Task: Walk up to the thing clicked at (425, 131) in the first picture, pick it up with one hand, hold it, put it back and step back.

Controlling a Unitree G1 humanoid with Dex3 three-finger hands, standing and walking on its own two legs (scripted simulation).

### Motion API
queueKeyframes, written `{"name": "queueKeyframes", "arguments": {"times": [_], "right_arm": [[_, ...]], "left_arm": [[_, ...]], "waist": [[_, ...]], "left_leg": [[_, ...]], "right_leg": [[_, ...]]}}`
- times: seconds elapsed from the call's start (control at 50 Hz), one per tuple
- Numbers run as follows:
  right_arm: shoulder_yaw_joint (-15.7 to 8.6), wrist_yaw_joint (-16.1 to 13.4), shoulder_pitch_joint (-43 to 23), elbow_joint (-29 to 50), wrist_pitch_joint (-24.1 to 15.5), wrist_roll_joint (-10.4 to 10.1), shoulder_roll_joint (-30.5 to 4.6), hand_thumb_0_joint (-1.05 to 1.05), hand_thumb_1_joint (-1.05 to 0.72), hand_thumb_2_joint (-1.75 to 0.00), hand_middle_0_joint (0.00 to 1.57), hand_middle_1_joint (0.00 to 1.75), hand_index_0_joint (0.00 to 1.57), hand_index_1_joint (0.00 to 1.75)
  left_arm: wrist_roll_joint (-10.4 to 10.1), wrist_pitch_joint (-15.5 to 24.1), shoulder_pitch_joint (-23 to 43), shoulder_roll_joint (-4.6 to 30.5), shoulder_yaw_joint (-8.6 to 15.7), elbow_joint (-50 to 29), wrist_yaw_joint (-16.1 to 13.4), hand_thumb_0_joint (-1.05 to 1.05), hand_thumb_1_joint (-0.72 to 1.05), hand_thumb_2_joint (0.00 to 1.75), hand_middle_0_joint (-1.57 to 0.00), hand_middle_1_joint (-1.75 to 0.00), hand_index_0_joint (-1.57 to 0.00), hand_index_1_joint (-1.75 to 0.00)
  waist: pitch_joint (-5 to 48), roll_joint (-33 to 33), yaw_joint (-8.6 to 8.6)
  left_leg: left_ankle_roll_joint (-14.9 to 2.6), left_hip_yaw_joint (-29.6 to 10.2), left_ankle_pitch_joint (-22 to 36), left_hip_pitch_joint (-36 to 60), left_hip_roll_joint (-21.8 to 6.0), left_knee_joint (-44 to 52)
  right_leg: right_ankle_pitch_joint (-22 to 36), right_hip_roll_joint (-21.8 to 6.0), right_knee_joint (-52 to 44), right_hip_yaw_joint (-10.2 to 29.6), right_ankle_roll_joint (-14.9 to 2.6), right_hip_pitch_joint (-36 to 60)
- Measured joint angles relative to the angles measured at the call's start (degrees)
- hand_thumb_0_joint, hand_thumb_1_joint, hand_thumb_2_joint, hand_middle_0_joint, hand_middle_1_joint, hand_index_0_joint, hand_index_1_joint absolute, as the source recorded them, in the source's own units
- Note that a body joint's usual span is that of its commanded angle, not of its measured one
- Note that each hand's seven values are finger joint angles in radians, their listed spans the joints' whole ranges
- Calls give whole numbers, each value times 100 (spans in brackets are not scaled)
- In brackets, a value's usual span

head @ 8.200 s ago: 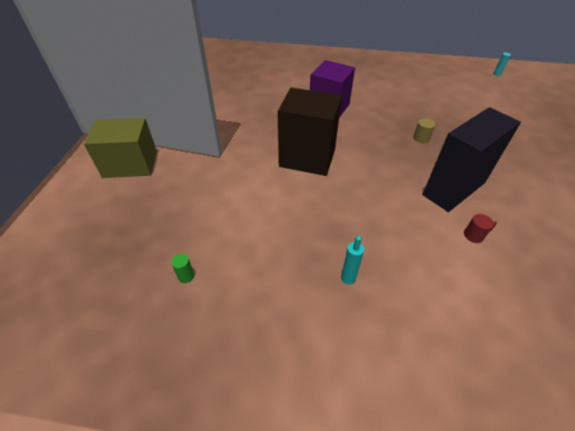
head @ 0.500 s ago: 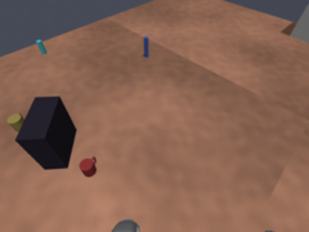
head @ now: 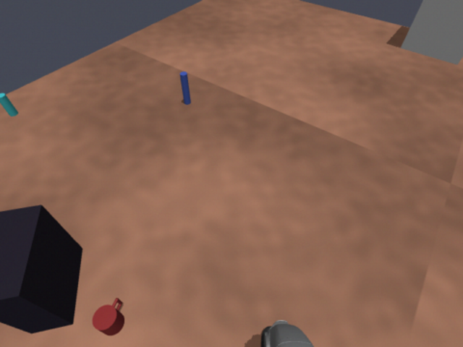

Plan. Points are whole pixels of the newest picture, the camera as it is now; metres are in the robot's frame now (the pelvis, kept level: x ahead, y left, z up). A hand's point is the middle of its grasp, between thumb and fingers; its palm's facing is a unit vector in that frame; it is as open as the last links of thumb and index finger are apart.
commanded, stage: walk up
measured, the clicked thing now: out of the picture +0.66 +1.13 -0.72
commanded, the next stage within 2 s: none
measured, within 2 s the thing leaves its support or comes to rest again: neither
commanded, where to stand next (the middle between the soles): +0.54 +0.02 m, yaw +0 degrees
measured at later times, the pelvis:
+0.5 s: pelvis +0.17 +0.00 +0.00, yaw +4 degrees
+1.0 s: pelvis +0.34 +0.00 -0.01, yaw +15 degrees
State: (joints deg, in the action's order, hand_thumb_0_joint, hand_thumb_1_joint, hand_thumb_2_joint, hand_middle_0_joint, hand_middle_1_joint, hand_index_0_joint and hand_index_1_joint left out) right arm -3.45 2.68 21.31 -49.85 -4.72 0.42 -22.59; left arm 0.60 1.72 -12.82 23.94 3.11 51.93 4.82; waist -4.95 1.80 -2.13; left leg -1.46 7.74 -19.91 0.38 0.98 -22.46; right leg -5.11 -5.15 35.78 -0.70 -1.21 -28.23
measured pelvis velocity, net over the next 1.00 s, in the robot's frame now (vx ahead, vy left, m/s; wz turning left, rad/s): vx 0.34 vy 0.00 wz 0.26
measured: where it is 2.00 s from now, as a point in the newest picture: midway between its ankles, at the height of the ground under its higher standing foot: (236, 286)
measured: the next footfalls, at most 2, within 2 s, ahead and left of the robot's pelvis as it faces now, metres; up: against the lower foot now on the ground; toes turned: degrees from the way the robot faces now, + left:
right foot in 0.06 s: +0.20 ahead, -0.13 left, +0.00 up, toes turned -3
left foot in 0.54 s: +0.31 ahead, +0.14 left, +0.00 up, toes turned +12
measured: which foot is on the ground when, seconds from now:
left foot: down 0.00-0.10, up 0.12-0.52, down 0.54-1.00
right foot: up 0.00-0.04, down 0.06-0.56, up 0.58-1.00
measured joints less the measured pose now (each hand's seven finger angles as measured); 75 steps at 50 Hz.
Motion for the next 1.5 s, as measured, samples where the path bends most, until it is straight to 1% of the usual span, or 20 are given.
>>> {"name": "queueKeyframes", "arguments": {"times": [0.06, 0.1, 0.16, 0.22, 0.34, 0.42, 0.5, 0.56, 0.58, 0.64, 0.7, 0.88, 1.04, 1.08, 1.1, 1.14, 1.18, 1.28, 1.38, 1.5], "right_arm": [[-17, -28, 110, 18, 68, 14, -57, 1, -90, -89, 20, 30, 21, 30], [-31, -63, 53, -35, 132, 11, -107, 1, -90, -89, 20, 30, 21, 30], [75, -73, -76, -96, 202, 10, 3, 1, -91, -89, 20, 30, 20, 30], [110, -46, -231, -112, 205, -46, -26, 1, -91, -89, 20, 30, 20, 30], [-36, 57, -430, -4, 240, 9, -190, 1, -91, -89, 20, 30, 20, 30], [-106, 136, -426, -116, 292, 95, -225, 1, -91, -89, 20, 30, 20, 30], [-125, 182, -240, -131, 264, 74, -150, 1, -91, -90, 20, 30, 20, 30], [-128, 182, 20, -186, 201, 74, -74, 1, -91, -89, 20, 30, 20, 30], [-127, 149, 29, -204, 171, 86, -28, 1, -91, -89, 20, 30, 20, 30], [-80, 25, 67, -90, 29, 48, -2, 1, -91, -89, 20, 30, 20, 30], [31, -78, 153, -17, -48, -7, 103, 1, -91, -89, 20, 30, 20, 30], [164, -177, 426, 171, -141, 10, 159, 1, -90, -89, 21, 30, 21, 30], [87, -219, 372, 329, -78, 62, -137, 1, -90, -89, 21, 30, 21, 30], [40, -273, 230, 291, -11, 37, -250, 1, -90, -89, 20, 30, 21, 30], [30, -308, 150, 250, 36, 22, -251, 1, -90, -89, 20, 30, 21, 30], [61, -337, 11, 162, 98, 28, -243, 1, -91, -89, 20, 30, 20, 30], [72, -290, -111, 128, 80, 2, -286, 1, -91, -89, 20, 30, 20, 30], [23, -138, -295, 196, 55, -13, -314, 1, -91, -89, 20, 30, 20, 30], [17, -140, -541, 143, 237, 16, -186, 1, -91, -89, 20, 30, 20, 30], [66, -175, -790, 106, 327, 30, 2, 1, -91, -89, 20, 30, 20, 30]], "left_arm": [[9, 81, 111, -83, -9, -35, -6, 1, 91, 90, -20, -30, -20, -30], [30, 193, 243, -225, 3, -68, -64, 0, 91, 90, -20, -30, -20, -30], [-22, 316, 274, -262, -30, -247, -129, 0, 91, 90, -20, -30, -20, -30], [-95, 333, 124, -339, -81, -301, -202, 0, 91, 90, -21, -30, -20, -30], [-35, 306, -295, -330, -109, -225, -206, 0, 90, 90, -21, -30, -20, -30], [29, 279, -473, -210, -51, -241, -173, 0, 90, 90, -21, -30, -20, -30], [99, 208, -476, 16, 64, -251, -126, 0, 90, 90, -21, -30, -20, -30], [144, 112, -431, 221, 160, -293, -131, 1, 90, 90, -21, -30, -20, -30], [151, 74, -406, 279, 201, -291, -149, 1, 90, 90, -21, -30, -20, -30], [104, -64, -263, 209, 193, -216, -191, 1, 91, 90, -20, -30, -20, -30], [50, -85, -51, 150, 81, -222, -171, 1, 91, 90, -20, -30, -20, -30], [54, -238, 60, 50, 117, -367, -35, 0, 91, 90, -20, -30, -20, -30], [62, -123, 63, 51, 243, -350, 19, 1, 91, 90, -20, -30, -20, -30], [106, 25, 99, -59, 256, -389, -25, 1, 91, 90, -20, -30, -20, -30], [123, 84, 93, -93, 232, -427, -41, 0, 91, 90, -20, -30, -20, -30], [91, 122, 41, -161, 169, -454, -50, 0, 91, 90, -20, -30, -20, -30], [57, 138, -85, -253, 103, -454, -74, 0, 91, 90, -20, -30, -20, -30], [28, 186, -454, -281, -6, -395, -138, 0, 90, 90, -21, -30, -20, -30], [58, 146, -624, -208, -39, -371, -276, 0, 90, 90, -21, -30, -20, -30], [18, -12, -552, -155, -119, -325, -348, 0, 90, 90, -21, -30, -20, -30]], "waist": [[28, -138, -76], [-83, -473, -79], [-152, -359, 52], [-118, -352, 159], [3, -510, 206], [104, -500, 254], [177, -335, 234], [360, -5, 197], [354, 220, 208], [227, 327, 90], [33, 346, -7], [-48, 304, 23], [142, 69, 132], [44, -243, 182], [16, -289, 195], [19, -269, 281], [20, -324, 366], [-2, -430, 450], [-182, -381, 520], [-274, -230, 519]], "left_leg": [[112, -43, -509, 15, -75, -473], [-12, -176, -785, -257, -412, -1445], [-119, -515, -834, -1089, -208, -3322], [-128, -735, -417, -1829, -172, -4001], [44, -1008, 430, -2716, -511, -3298], [178, -833, 664, -2823, -692, -2261], [148, -611, 1033, -2596, -729, -1567], [94, -444, 769, -2229, -556, -1379], [65, -343, 610, -2215, -396, -1537], [-37, -347, 338, -2147, -252, -1794], [-53, -514, 462, -1813, -143, -1371], [16, -898, 441, -1057, 4, -637], [310, -1174, -296, -958, -131, -1170], [92, -1373, -546, -1264, -299, -2115], [1, -1408, -632, -1513, -237, -2745], [-89, -1174, -662, -1989, -100, -3698], [-112, -990, -393, -2339, -89, -4035], [-41, -919, 208, -2835, -213, -3486], [56, -898, 513, -2817, -266, -2418], [-77, -636, 760, -2161, -176, -1422]], "right_leg": [[-56, 153, -447, -108, -82, 457], [-274, 394, -234, -292, -65, 565], [-603, 347, -55, -267, -114, 751], [-561, 357, -480, -228, -104, 1179], [-567, 536, -1073, -253, -130, 1775], [-785, 572, -1123, -368, -116, 1986], [-1249, 475, -806, -633, 29, 2123], [-1950, 178, -46, -802, 67, 2036], [-2168, 0, 432, -675, -49, 1889], [-2310, 208, 2199, -223, -128, 1118], [-1946, 297, 2859, -84, -146, 429], [-1007, -67, 1447, 218, 89, -229], [-663, 108, -37, 64, -18, 513], [-672, 294, 121, -164, 59, 609], [-804, 284, 233, -259, 57, 647], [-923, 200, 190, -340, 16, 810], [-852, 197, -145, -410, -13, 1084], [-737, 309, -770, -647, -119, 1574], [-887, 390, -766, -863, -141, 1714], [-1422, 284, 18, -1087, -75, 1455]]}}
